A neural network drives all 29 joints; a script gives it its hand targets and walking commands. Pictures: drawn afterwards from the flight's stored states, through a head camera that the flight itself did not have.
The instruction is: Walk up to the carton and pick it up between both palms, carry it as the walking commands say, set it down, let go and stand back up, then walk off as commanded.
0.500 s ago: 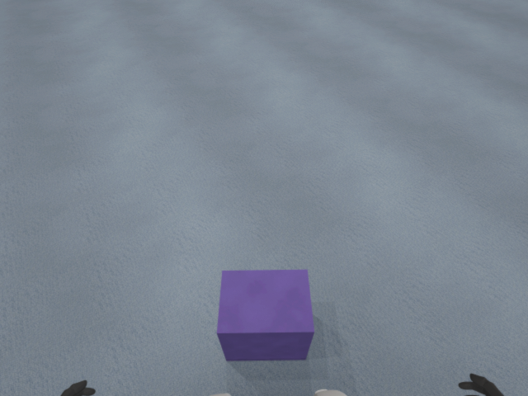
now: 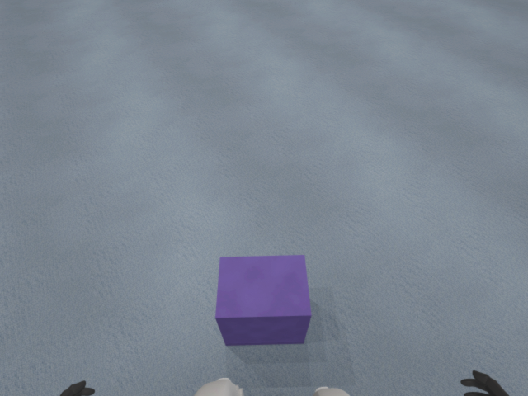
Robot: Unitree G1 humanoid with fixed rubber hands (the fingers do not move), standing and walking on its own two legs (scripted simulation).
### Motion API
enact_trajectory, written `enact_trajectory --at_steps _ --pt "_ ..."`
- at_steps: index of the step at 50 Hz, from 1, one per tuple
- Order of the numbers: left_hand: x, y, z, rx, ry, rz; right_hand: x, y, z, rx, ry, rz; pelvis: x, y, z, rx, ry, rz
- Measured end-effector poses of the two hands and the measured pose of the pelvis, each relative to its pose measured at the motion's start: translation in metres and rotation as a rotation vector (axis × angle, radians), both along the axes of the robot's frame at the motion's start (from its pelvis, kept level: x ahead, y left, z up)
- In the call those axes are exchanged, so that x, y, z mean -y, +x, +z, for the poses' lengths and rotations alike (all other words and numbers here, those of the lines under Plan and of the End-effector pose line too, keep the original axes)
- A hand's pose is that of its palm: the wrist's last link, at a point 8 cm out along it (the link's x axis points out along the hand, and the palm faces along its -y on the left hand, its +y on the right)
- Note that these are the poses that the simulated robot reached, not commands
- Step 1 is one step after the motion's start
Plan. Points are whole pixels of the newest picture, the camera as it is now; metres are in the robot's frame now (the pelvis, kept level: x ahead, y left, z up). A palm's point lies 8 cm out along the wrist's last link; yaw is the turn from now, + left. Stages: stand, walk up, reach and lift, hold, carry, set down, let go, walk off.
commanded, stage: walk up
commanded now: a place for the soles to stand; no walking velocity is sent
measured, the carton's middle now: (263, 302) +0.50 +0.04 -0.59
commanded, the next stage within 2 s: none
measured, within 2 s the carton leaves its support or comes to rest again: neither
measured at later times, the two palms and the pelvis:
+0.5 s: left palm out of the picture +0.11 +0.33 -0.07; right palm out of the picture +0.13 -0.31 -0.07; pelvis +0.02 +0.01 +0.00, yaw +0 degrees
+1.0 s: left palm out of the picture +0.12 +0.33 -0.06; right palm out of the picture +0.13 -0.31 -0.08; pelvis +0.02 +0.01 +0.00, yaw +0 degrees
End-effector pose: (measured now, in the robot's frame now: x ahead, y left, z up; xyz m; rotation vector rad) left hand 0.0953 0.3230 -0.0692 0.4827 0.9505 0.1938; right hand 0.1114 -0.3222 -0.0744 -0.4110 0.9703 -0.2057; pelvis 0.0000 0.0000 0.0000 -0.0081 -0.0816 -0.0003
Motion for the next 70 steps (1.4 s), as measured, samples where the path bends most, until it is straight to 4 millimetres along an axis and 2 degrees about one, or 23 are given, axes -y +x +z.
enact_trajectory --at_steps 11,19,26,34,41,48,55,62,70 --pt "-0.017 0.01 -0.003 -0.024 -0.012 0.001 -0.02 0.015 0.007 0.006 -0.011 0.026 -0.019 0.012 0.003 -0.019 -0.022 0.0" --pt "-0.01 0.019 -0.001 -0.017 -0.003 -0.013 -0.013 0.015 -0.001 -0.022 0.0 0.015 -0.011 0.017 0.002 -0.032 -0.01 -0.006" --pt "-0.011 0.018 -0.002 -0.018 -0.003 -0.008 -0.016 0.016 0.001 -0.007 0.001 0.023 -0.013 0.017 0.002 -0.025 -0.012 -0.005" --pt "-0.002 0.021 0.004 0.008 0.009 -0.017 -0.006 0.017 -0.003 -0.005 0.012 0.009 -0.003 0.017 0.001 -0.025 0.001 -0.006" --pt "-0.006 0.02 0.002 -0.004 0.005 -0.013 -0.011 0.02 -0.001 0.015 0.01 0.022 -0.007 0.017 0.001 -0.024 -0.004 -0.005" --pt "-0.001 0.022 0.005 0.01 0.008 -0.021 -0.006 0.018 -0.003 0.002 0.013 0.012 -0.003 0.017 0.001 -0.025 0.001 -0.007" --pt "-0.004 0.02 0.003 -0.001 0.006 -0.014 -0.011 0.021 -0.001 0.023 0.013 0.027 -0.006 0.018 0.001 -0.021 -0.002 -0.006" --pt "0.002 0.023 0.008 0.019 0.014 -0.024 -0.004 0.019 -0.004 0.016 0.021 0.014 0.0 0.017 0.001 -0.023 0.004 -0.008" --pt "0.001 0.021 0.006 0.01 0.012 -0.02 -0.007 0.021 -0.002 0.035 0.02 0.026 -0.002 0.017 0.001 -0.02 0.002 -0.008"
